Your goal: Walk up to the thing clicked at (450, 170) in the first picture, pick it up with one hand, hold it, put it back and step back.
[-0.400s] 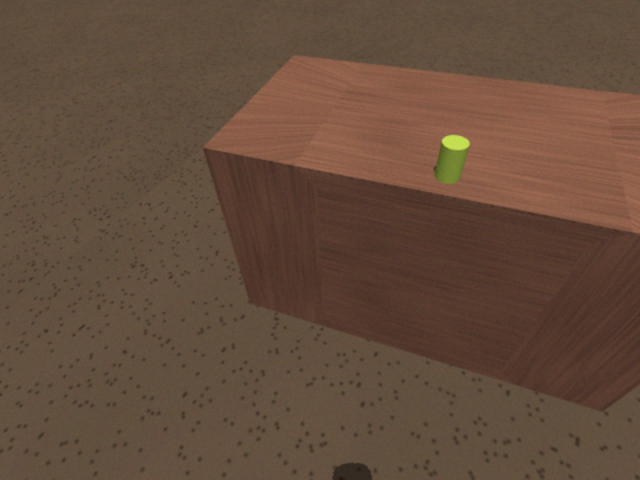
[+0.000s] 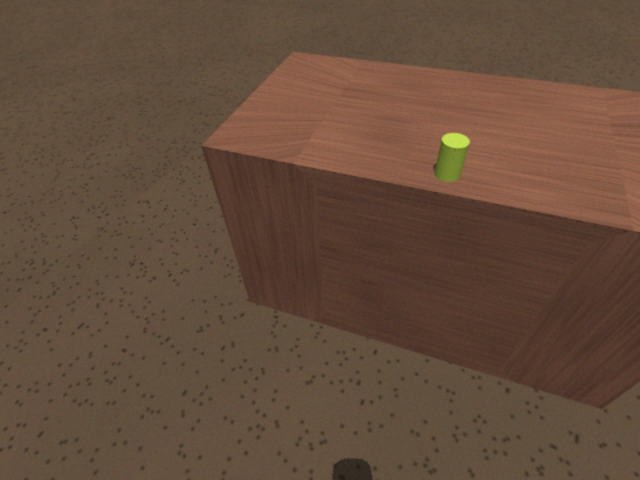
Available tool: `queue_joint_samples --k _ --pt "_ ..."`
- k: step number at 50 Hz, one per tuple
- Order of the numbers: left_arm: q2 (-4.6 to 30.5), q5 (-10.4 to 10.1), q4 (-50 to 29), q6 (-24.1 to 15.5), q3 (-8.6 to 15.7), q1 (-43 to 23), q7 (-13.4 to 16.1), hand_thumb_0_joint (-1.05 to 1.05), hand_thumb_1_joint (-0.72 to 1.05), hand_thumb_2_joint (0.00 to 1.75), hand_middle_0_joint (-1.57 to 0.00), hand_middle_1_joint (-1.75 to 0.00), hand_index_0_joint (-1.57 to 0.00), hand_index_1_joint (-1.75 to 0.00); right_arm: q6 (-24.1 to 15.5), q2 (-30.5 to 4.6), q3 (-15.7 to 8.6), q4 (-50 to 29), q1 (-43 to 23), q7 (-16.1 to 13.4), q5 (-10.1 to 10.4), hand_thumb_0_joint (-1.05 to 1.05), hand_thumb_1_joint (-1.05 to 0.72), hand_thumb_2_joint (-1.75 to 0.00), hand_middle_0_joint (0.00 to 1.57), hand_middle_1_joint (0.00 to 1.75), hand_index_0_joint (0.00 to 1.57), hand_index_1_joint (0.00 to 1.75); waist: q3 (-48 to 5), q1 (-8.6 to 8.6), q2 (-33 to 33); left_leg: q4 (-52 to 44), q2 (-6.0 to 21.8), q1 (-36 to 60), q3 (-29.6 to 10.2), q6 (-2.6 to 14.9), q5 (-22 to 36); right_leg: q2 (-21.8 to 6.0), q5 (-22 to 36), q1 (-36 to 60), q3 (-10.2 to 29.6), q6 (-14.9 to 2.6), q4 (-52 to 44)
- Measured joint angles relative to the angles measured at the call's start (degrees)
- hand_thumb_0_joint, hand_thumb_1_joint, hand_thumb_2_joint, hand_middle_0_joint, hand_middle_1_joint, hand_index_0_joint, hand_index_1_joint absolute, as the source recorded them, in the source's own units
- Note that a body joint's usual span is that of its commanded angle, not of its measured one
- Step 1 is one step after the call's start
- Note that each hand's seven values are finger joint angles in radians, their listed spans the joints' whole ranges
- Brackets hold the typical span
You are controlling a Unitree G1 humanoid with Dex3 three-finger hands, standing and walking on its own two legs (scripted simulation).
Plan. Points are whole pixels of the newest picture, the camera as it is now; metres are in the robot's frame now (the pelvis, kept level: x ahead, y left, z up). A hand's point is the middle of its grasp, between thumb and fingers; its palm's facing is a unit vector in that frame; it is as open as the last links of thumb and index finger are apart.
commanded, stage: stand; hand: left
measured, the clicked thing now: (451, 158) +0.76 -0.25 -0.04
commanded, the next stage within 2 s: walk up in 0.72 s
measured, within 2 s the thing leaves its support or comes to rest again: neither
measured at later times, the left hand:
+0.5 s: hand out of the picture +0.08 +0.25 -0.16, palm faces -0.02 -0.94 -0.34, open 7.3 cm
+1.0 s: hand out of the picture +0.13 +0.22 -0.16, palm faces -0.17 -0.92 -0.36, open 7.4 cm
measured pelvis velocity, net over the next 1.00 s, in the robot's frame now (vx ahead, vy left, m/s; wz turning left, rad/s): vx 0.03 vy -0.06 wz -0.17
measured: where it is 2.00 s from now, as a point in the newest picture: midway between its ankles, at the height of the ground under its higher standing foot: outside the picture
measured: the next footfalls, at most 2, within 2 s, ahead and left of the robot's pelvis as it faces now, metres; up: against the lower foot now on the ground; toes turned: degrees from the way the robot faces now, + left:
right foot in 1.04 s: +0.13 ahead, -0.28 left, +0.00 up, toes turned -13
left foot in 1.36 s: +0.24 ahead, -0.08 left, +0.00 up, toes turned -11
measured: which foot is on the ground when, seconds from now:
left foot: down 0.00-1.00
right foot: down 0.00-0.76, up 0.78-1.00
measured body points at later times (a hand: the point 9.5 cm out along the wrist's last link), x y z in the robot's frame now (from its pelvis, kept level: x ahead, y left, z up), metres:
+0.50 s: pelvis +0.01 +0.00 +0.00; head +0.02 +0.00 +0.45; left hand +0.08 +0.30 -0.13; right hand +0.09 -0.30 -0.13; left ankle +0.00 +0.13 -0.75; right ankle -0.01 -0.11 -0.75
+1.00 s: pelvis +0.03 -0.06 -0.02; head +0.05 -0.06 +0.43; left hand +0.14 +0.27 -0.13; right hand +0.03 -0.42 -0.12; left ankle +0.00 +0.13 -0.75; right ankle +0.08 -0.25 -0.73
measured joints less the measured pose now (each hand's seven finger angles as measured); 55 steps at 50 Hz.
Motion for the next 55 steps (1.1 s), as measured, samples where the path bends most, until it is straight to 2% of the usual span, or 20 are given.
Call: queue_joint_samples --k 36,38,40,42,44,48,51,52,53,54,55 --pt "0.1 0.0 -0.3 0.0 0.0 0.0 0.1 0.01 0.91 0.89 -0.2 -0.3 -0.21 -0.3 0.0 -0.2 0.1 -0.3 -0.1 -0.1 0.0 0.0 -0.9 -0.9 0.2 0.3 0.2 0.3 -0.2 0.0 0.0 -0.8 -0.1 0.9 0.1 0.09 -0.1 -0.1 -0.1 0.9 0.1 0.14 -0.8" --pt "0.7 1.2 -3.2 1.2 1.7 1.5 -1.4 0.01 0.91 0.89 -0.2 -0.3 -0.21 -0.3 -0.7 0.0 -1.1 -2.0 0.4 -0.1 -0.6 0.01 -0.9 -0.9 0.2 0.3 0.2 0.3 -0.1 0.55 -0.8 1.3 -0.1 -0.1 1.5 0.73 -1.5 -0.2 -3.3 -2.0 1.4 -0.36 4.3" --pt "2.2 2.3 -5.3 2.7 3.3 3.2 -2.7 0.01 0.91 0.89 -0.2 -0.3 -0.21 -0.3 -2.3 0.2 -2.5 -4.3 1.5 -0.5 -1.0 0.0 -0.9 -0.9 0.2 0.3 0.2 0.3 0.1 0.89 -2.2 2.9 0.0 -0.2 3.6 0.81 -3.0 -0.3 -9.8 -7.5 2.8 -0.32 16.5" --pt "3.7 2.7 -6.7 4.1 4.5 4.3 -3.8 0.01 0.91 0.89 -0.2 -0.3 -0.21 -0.3 -3.2 -0.1 -3.6 -6.2 3.1 -0.9 -1.2 0.0 -0.9 -0.9 0.2 0.3 0.21 0.3 0.2 0.38 -3.0 3.6 0.8 0.1 4.7 0.43 -3.9 -0.4 -12.0 -12.8 3.8 -0.16 27.2" --pt "5.0 2.5 -8.0 4.8 5.5 4.9 -4.9 0.01 0.91 0.89 -0.2 -0.3 -0.21 -0.3 -3.5 -1.1 -4.3 -7.0 4.9 -1.3 -1.5 0.0 -0.9 -0.9 0.2 0.3 0.21 0.3 0.6 0.13 -3.5 3.9 1.8 0.8 5.2 -0.17 -4.6 -1.6 -11.7 -16.0 4.9 -0.03 31.7" --pt "6.6 2.1 -10.9 4.8 6.7 6.0 -6.6 0.01 0.91 0.89 -0.2 -0.3 -0.2 -0.3 -3.2 -4.0 -5.8 -8.0 7.1 -1.3 -2.2 0.0 -0.9 -0.9 0.2 0.3 0.21 0.3 2.1 0.46 -3.6 6.0 4.4 2.6 7.1 -1.88 -7.2 -5.6 -10.0 -18.7 6.1 0.47 27.7" --pt "7.1 1.9 -12.0 4.3 6.9 6.6 -7.2 0.01 0.91 0.89 -0.2 -0.3 -0.2 -0.3 -2.8 -6.3 -6.6 -8.8 7.7 -1.2 -2.4 0.01 -0.9 -0.9 0.2 0.3 0.21 0.3 2.9 0.18 -3.0 10.3 7.1 2.8 8.2 -3.25 -10.9 -7.4 -7.6 -18.1 5.3 0.11 21.9" --pt "7.2 1.9 -12.3 4.0 6.9 6.8 -7.3 0.01 0.91 0.89 -0.2 -0.3 -0.2 -0.3 -2.6 -6.9 -6.8 -8.9 7.8 -1.2 -2.3 0.01 -0.9 -0.9 0.2 0.3 0.2 0.3 2.9 0.06 -2.5 12.8 8.3 2.3 8.3 -3.15 -12.9 -7.3 -5.4 -17.3 4.4 0.19 20.2" --pt "7.0 1.9 -12.4 3.5 7.1 6.9 -7.2 0.01 0.91 0.89 -0.2 -0.3 -0.2 -0.3 -2.2 -7.7 -7.1 -9.0 7.7 -1.2 -2.4 0.01 -0.9 -0.9 0.2 0.3 0.2 0.3 3.1 -0.16 -1.3 16.5 10.2 1.5 7.8 -1.96 -15.4 -6.2 -2.5 -17.1 3.4 1.48 20.8" --pt "6.4 1.8 -12.6 2.9 7.1 6.8 -7.0 0.01 0.91 0.89 -0.2 -0.3 -0.2 -0.3 -1.7 -8.4 -7.3 -9.0 7.5 -1.4 -2.4 0.01 -0.9 -0.9 0.2 0.3 0.2 0.3 3.6 -0.49 0.6 21.5 12.1 -0.2 5.8 0.16 -17.1 -4.6 -3.4 -17.1 2.0 2.24 22.9" --pt "5.9 1.8 -13.3 2.3 7.1 7.1 -6.7 0.01 0.91 0.89 -0.2 -0.3 -0.2 -0.3 -1.1 -8.7 -7.3 -8.9 7.2 -1.6 -2.2 0.01 -0.9 -0.9 0.2 0.3 0.2 0.3 3.9 -0.4 1.5 28.1 11.9 -2.8 3.3 1.34 -19.9 -3.5 -5.0 -17.4 1.3 2.44 24.9"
